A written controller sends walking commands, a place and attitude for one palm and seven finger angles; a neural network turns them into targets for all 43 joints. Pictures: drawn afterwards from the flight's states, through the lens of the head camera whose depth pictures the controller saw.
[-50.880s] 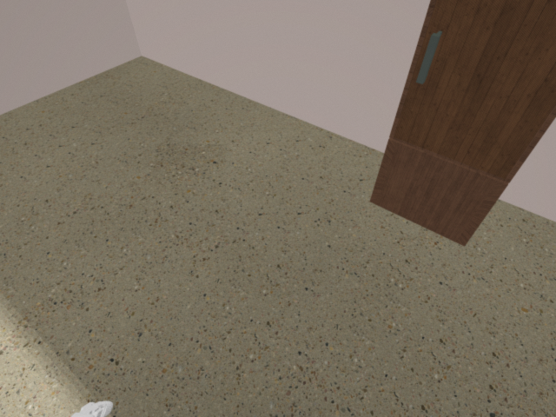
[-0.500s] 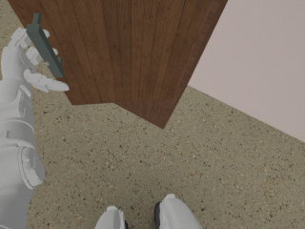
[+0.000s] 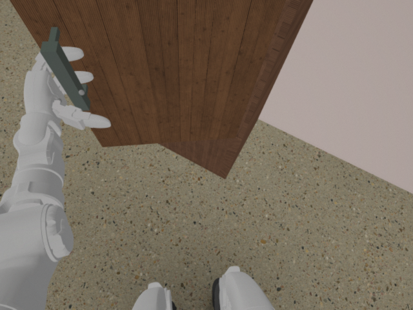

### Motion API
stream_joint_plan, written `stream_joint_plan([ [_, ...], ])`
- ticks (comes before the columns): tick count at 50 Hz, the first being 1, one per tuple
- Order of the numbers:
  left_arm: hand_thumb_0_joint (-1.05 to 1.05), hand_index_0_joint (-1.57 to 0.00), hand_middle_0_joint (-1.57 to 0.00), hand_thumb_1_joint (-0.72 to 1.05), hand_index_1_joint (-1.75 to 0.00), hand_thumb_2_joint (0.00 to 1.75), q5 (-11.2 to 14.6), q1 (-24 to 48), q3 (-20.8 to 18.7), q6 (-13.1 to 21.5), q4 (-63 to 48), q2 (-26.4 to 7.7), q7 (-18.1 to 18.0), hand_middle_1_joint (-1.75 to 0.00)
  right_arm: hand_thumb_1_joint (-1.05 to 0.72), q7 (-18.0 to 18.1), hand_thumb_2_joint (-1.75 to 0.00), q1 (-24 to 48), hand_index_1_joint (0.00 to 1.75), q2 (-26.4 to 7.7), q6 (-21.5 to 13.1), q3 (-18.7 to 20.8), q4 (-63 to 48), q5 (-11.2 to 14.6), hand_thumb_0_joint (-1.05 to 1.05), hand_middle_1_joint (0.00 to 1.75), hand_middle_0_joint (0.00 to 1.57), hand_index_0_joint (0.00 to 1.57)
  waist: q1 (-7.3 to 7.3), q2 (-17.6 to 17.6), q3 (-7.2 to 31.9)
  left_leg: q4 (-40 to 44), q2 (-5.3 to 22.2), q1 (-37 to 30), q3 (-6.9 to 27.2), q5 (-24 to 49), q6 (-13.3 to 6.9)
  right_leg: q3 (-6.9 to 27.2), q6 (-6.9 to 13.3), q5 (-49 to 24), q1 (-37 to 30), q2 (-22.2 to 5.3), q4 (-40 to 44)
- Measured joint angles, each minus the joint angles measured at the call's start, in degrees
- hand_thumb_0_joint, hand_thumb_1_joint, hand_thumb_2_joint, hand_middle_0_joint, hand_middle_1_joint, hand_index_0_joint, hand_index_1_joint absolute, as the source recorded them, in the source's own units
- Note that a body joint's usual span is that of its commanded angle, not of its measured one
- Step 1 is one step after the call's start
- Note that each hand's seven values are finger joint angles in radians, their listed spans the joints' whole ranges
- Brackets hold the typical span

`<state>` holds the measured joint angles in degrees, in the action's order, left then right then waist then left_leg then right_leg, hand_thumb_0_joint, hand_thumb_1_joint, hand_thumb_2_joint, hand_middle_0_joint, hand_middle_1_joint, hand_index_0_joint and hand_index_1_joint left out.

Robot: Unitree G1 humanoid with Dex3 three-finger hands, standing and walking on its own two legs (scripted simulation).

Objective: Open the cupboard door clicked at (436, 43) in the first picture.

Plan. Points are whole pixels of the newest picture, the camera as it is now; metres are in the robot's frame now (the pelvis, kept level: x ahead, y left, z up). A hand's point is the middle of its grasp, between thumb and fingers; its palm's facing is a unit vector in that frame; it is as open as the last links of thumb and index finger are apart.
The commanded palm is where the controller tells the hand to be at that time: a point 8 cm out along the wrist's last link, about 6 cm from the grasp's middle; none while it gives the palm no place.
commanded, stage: slide the fingers in behind the handle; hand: left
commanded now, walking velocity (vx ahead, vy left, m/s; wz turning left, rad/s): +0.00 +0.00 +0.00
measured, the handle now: (70, 72) +0.56 +0.22 +0.07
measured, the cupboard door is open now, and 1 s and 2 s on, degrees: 36 36 75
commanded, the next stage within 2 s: close the thumb around the handle in 0.16 s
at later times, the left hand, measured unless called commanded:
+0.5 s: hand (81, 92) +0.51 +0.19 +0.07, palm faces +0.01 -1.00 -0.01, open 12.4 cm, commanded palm +0.48 +0.23 +0.07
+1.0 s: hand (81, 92) +0.50 +0.19 +0.07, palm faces +0.03 -1.00 -0.01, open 5.8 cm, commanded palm +0.48 +0.23 +0.07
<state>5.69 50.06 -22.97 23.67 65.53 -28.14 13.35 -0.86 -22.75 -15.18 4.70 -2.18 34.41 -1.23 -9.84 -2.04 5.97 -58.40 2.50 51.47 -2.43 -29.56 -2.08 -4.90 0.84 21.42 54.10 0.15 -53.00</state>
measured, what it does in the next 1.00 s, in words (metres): stands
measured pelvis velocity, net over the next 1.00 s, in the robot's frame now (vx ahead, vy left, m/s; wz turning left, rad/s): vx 0.00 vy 0.00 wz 0.00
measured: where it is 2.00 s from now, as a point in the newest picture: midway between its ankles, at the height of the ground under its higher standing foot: outside the picture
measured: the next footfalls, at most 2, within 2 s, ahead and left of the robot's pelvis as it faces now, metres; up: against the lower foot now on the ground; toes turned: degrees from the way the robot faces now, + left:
none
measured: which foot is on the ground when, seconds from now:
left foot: down 0.00-1.00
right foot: down 0.00-1.00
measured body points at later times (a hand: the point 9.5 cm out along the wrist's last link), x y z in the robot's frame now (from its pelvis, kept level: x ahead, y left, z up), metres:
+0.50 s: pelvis +0.00 +0.00 +0.00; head +0.14 +0.02 +0.42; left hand +0.50 +0.25 +0.07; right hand +0.00 -0.27 -0.11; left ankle -0.03 +0.09 -0.67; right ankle +0.03 -0.12 -0.67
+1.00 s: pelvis +0.00 +0.00 +0.00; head +0.13 +0.02 +0.43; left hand +0.50 +0.25 +0.07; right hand +0.00 -0.26 -0.11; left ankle -0.03 +0.09 -0.67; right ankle +0.03 -0.12 -0.67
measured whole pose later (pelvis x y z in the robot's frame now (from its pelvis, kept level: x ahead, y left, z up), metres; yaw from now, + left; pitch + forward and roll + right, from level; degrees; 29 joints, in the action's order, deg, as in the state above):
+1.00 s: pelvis +0.00 +0.00 +0.00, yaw +0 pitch +23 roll -3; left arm 6.4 49.7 -22.2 24.1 65.4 -27.4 12.6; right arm -0.8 -23.2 -15.5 4.5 -1.8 35.0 -1.3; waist -9.6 -2.2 6.2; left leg -58.2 2.2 51.3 -2.5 -29.5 -2.3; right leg -4.6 0.5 21.3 53.9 0.0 -52.8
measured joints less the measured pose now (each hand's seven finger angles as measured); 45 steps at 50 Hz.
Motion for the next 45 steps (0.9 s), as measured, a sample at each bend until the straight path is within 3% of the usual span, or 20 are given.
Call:
stream_joint_plan([
  [15, -0.01, -0.28, -0.29, -0.50, -1.20, 0.30, 0.3, 0.9, 0.3, 0.7, 1.2, -0.2, 0.7, -1.20, -0.91, 0.4, -0.89, 0.2, 0.30, -0.7, -0.5, 0.2, 0.6, 0.1, 0.01, 0.30, 0.20, 0.20, 0.19, 0.2, -0.2, -0.2, -0.2, 0.3, 0.2, 0.1, 0.0, -0.1, 0.1, 0.1, 0.3, -0.2, -0.4],
  [20, -0.01, -0.29, -0.30, -0.42, -1.21, 0.33, -0.1, 1.7, 0.1, 0.5, 1.7, -0.6, 1.1, -1.21, -0.91, 0.6, -0.89, 0.3, 0.30, -0.8, -0.5, 0.0, 0.5, 0.0, 0.01, 0.30, 0.20, 0.20, -0.01, 0.3, -0.1, -0.5, -0.2, 0.8, 0.3, 0.1, 0.0, -0.2, 0.1, 0.0, 0.7, -0.2, -0.6],
  [45, 0.01, -0.36, -0.37, 0.72, -1.33, 0.82, 0.2, 0.5, 0.1, 0.3, 0.5, -0.2, 0.4, -1.33, -0.91, 0.3, -0.89, -0.5, 0.30, -0.3, -0.3, 0.0, 0.5, -0.1, 0.01, 0.30, 0.21, 0.20, -0.10, 0.0, 0.1, -0.3, -0.2, 0.4, 0.0, 0.0, -0.2, 0.2, -0.2, -0.1, 0.4, -0.1, -0.1],
])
